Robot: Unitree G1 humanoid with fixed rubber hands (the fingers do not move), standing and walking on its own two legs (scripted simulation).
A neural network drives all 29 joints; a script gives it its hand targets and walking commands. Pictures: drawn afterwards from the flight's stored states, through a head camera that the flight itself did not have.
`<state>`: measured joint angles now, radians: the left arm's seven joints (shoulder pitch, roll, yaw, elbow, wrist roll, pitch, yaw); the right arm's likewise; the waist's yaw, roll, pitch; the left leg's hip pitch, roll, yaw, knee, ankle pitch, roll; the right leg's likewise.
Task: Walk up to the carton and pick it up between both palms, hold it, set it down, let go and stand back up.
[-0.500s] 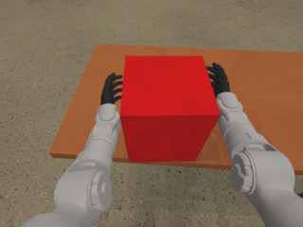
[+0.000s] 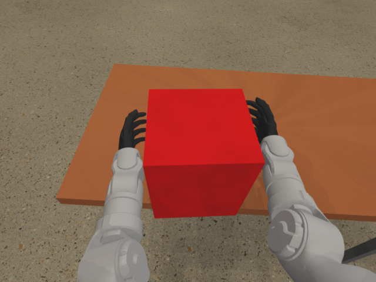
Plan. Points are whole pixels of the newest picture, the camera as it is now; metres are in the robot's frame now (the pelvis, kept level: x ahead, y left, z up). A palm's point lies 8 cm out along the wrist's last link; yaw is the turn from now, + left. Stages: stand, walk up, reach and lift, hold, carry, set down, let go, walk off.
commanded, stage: reach and lift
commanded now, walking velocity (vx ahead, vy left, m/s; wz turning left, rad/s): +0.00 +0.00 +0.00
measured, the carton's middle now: (195, 157) +0.40 +0.02 +0.02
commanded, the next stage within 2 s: none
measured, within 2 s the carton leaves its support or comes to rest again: leaves its support in 1.04 s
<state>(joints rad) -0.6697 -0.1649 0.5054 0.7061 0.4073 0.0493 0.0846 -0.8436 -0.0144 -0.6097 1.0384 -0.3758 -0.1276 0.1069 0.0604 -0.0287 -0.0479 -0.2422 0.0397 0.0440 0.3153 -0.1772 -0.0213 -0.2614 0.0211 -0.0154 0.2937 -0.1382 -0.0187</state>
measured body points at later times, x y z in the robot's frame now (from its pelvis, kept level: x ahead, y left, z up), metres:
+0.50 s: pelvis +0.00 +0.00 +0.00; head +0.03 +0.01 +0.45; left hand +0.39 +0.17 +0.07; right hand +0.44 -0.13 +0.09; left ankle -0.02 +0.13 -0.75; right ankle +0.00 -0.11 -0.75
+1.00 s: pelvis +0.00 +0.00 +0.00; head +0.02 +0.01 +0.45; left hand +0.39 +0.17 +0.07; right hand +0.43 -0.13 +0.10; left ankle -0.02 +0.13 -0.75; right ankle +0.00 -0.10 -0.75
